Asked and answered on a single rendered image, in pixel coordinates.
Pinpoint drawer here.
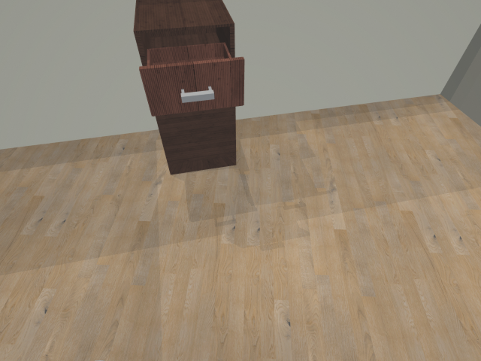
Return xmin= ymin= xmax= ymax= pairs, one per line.
xmin=139 ymin=42 xmax=244 ymax=117

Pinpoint handle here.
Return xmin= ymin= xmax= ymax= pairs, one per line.
xmin=181 ymin=86 xmax=215 ymax=103

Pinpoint cabinet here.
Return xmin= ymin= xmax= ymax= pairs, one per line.
xmin=134 ymin=0 xmax=236 ymax=174

